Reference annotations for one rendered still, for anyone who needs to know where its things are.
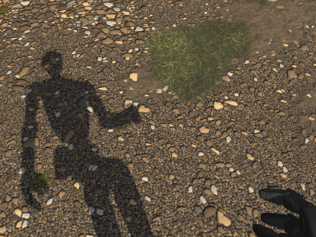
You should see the robot right hand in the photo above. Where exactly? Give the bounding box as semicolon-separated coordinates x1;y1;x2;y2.
253;188;316;237

